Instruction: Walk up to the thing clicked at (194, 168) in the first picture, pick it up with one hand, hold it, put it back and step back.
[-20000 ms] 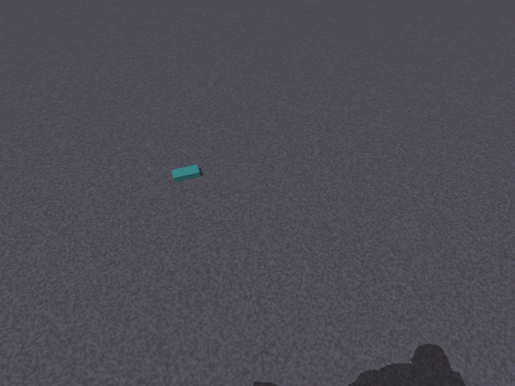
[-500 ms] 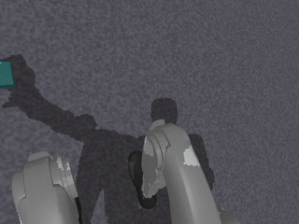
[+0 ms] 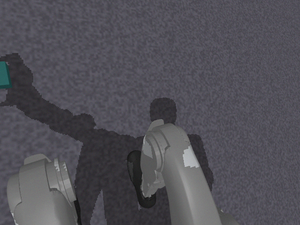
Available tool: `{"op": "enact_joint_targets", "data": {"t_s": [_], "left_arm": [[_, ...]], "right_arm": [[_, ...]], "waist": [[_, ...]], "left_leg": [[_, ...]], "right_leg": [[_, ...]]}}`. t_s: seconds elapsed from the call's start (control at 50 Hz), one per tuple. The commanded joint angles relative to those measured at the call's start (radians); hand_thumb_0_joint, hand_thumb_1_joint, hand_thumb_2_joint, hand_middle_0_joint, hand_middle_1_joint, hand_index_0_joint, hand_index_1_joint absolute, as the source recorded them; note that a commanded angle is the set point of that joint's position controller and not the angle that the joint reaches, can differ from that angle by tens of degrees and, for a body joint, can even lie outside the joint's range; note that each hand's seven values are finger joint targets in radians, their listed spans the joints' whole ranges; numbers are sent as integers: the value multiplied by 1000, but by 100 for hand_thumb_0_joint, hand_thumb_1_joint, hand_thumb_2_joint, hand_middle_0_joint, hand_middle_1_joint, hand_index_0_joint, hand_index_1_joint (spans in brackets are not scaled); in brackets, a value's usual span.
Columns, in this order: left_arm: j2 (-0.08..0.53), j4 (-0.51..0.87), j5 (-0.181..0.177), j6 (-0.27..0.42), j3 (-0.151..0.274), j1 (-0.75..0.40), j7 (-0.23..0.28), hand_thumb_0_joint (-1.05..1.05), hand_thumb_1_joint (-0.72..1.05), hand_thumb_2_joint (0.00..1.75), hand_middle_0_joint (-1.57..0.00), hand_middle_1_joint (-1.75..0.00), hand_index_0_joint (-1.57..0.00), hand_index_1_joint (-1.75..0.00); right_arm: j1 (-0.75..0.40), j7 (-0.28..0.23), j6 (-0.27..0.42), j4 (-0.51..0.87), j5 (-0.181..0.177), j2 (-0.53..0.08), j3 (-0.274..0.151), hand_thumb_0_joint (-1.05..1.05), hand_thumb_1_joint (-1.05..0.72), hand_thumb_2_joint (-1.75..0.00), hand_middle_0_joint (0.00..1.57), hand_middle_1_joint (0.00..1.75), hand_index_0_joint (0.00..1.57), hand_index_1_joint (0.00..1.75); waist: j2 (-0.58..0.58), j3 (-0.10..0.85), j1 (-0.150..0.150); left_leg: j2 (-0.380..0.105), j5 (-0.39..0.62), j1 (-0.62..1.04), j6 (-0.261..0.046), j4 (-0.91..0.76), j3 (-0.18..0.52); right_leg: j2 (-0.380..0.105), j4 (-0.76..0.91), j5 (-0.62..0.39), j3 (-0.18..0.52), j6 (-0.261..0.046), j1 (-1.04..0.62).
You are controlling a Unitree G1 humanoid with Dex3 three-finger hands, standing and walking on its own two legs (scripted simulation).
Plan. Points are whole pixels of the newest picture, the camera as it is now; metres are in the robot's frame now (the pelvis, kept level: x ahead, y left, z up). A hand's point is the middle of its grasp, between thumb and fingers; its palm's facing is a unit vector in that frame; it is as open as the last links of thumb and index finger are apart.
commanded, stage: rise first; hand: left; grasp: from above
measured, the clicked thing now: out of the picture +0.54 +0.32 -0.31
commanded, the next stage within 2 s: none
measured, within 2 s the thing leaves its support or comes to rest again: neither
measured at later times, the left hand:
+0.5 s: hand out of the picture +0.50 +0.35 -0.19, palm faces -0.46 -0.08 -0.88, open 13.9 cm
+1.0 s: hand out of the picture +0.50 +0.34 -0.19, palm faces -0.46 -0.09 -0.88, open 13.7 cm
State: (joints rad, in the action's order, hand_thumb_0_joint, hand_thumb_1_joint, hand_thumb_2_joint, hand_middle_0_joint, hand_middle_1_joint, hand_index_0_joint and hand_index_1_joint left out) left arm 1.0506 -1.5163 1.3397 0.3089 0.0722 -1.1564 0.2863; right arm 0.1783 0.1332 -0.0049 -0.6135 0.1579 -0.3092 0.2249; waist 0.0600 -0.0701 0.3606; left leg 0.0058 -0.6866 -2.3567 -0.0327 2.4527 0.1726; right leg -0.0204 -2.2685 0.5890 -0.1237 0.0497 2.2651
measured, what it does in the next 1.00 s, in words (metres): stands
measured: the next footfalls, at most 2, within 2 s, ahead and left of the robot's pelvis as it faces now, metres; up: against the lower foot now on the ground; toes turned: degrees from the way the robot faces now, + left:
none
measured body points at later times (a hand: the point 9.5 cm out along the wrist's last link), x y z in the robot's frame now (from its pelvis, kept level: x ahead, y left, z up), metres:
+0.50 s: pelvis +0.00 +0.00 +0.00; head +0.27 +0.12 +0.34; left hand +0.52 +0.35 -0.14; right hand +0.04 -0.27 -0.06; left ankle +0.07 +0.11 -0.29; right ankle +0.13 -0.13 -0.29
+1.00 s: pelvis +0.00 +0.00 +0.00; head +0.27 +0.12 +0.34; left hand +0.52 +0.35 -0.14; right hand +0.04 -0.27 -0.06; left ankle +0.07 +0.11 -0.29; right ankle +0.13 -0.13 -0.29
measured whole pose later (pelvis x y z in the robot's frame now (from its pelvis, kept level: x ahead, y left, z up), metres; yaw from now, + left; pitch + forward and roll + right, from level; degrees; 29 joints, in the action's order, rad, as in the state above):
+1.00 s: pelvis +0.00 +0.00 +0.00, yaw +0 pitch +32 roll -14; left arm 1.07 -1.48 1.33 0.32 0.08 -1.15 0.27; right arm 0.17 0.13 -0.01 -0.58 0.16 -0.32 0.24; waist 0.07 -0.09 0.36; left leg 0.01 -0.69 -2.36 -0.03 2.46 0.19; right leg -0.02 -2.27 0.59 -0.14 0.05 2.26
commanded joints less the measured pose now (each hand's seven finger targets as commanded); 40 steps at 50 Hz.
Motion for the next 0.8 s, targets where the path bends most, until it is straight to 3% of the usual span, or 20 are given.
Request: {"op": "enact_joint_targets", "data": {"t_s": [0.0, 0.04, 0.1, 0.2, 0.24, 0.32, 0.34, 0.4, 0.44, 0.5, 0.58, 0.64, 0.68, 0.78], "left_arm": [[261, 176, -17, -10, 37, -299, 28, 0, -54, 102, -12, -94, -10, -95], [249, 166, -29, -13, 36, -292, 26, 0, -54, 101, -11, -94, -9, -96], [262, 179, -29, -15, 39, -276, 23, 0, -53, 101, -11, -94, -9, -96], [229, 170, -41, -12, 31, -269, 9, 0, -51, 100, -12, -93, -11, -94], [236, 202, -43, -8, 26, -295, 12, 0, -51, 100, -13, -91, -11, -93], [228, 152, -40, -1, 21, -285, 16, 0, -51, 99, -13, -92, -12, -93], [239, 181, -35, 3, 19, -311, 19, 0, -49, 98, -14, -91, -12, -93], [261, 177, -25, 7, 36, -311, 26, 0, -50, 98, -14, -91, -13, -92], [282, 224, -17, 9, 44, -339, 34, 0, -49, 98, -14, -91, -13, -92], [261, 216, -22, 1, 36, -336, 38, 0, -49, 98, -15, -90, -13, -92], [221, 156, -25, -18, 20, -278, 31, 0, -49, 98, -15, -89, -13, -91], [244, 173, -30, -26, 26, -277, 19, 0, -46, 96, -17, -87, -15, -89], [232, 168, -41, -26, 23, -276, 7, 0, -45, 95, -18, -87, -16, -88], [283, 189, -49, -6, 47, -281, 2, 0, -45, 95, -18, -87, -16, -88]], "right_arm": [[221, -15, -6, -5, -5, -307, -99, 0, -90, -90, 20, 30, 20, 30], [220, -17, -8, -1, -3, -316, -101, 0, -90, -90, 20, 30, 20, 30], [212, -20, -13, 5, -8, -320, -102, 0, -90, -90, 20, 30, 20, 30], [226, -17, -13, 3, -6, -314, -100, 0, -90, -90, 20, 30, 20, 30], [219, -19, -16, 0, -6, -308, -94, 0, -90, -90, 20, 30, 20, 30], [221, -21, -14, 0, -1, -319, -92, 0, -90, -90, 20, 30, 20, 30], [218, -22, -14, 1, -2, -313, -91, 0, -90, -90, 20, 30, 20, 30], [216, -23, -10, 11, 1, -326, -92, 0, -90, -90, 20, 30, 20, 30], [212, -23, -12, 15, 1, -323, -91, 0, -90, -90, 20, 30, 20, 30], [214, -21, -10, 12, 0, -315, -93, 0, -90, -90, 20, 30, 20, 30], [218, -19, -7, 14, -3, -318, -100, 0, -90, -90, 20, 30, 20, 30], [213, -20, -9, 22, -4, -318, -98, 0, -89, -90, 20, 30, 20, 30], [226, -19, -7, 17, -2, -319, -94, 0, -89, -90, 20, 30, 20, 30], [225, -22, -11, 22, -2, -321, -90, 0, -89, -90, 20, 30, 20, 30]], "waist": [[-523, 690, 18], [-501, 671, 29], [-524, 676, 11], [-500, 654, 31], [-501, 692, 24], [-478, 623, 45], [-476, 650, 34], [-517, 639, 35], [-547, 698, 20], [-560, 711, 28], [-520, 646, 35], [-502, 659, 26], [-471, 647, 43], [-478, 680, 28]], "left_leg": [[-13, 221, 589, 24, -286, -55], [-10, 233, 569, 22, -267, -57], [-10, 245, 584, 28, -279, -49], [-11, 251, 580, 26, -274, -48], [-12, 256, 571, 20, -266, -59], [-7, 216, 531, 21, -262, -58], [-13, 199, 532, 18, -260, -59], [-9, 221, 575, 30, -271, -43], [-13, 227, 615, 31, -281, -41], [-15, 242, 620, 29, -276, -49], [-12, 232, 589, 28, -279, -42], [-12, 235, 562, 22, -270, -54], [-9, 252, 544, 18, -256, -60], [-10, 241, 547, 20, -258, -60]], "right_leg": [[40, 164, -172, -74, -83, -324], [42, 173, -178, -77, -86, -319], [39, 166, -179, -77, -92, -309], [39, 169, -184, -79, -87, -315], [45, 170, -195, -77, -84, -345], [43, 179, -163, -80, -87, -324], [48, 176, -152, -80, -88, -326], [40, 167, -158, -84, -93, -299], [42, 159, -164, -85, -93, -304], [44, 160, -179, -82, -88, -315], [40, 164, -170, -85, -90, -281], [42, 171, -175, -80, -89, -312], [40, 178, -190, -77, -86, -339], [44, 178, -176, -76, -85, -371]]}}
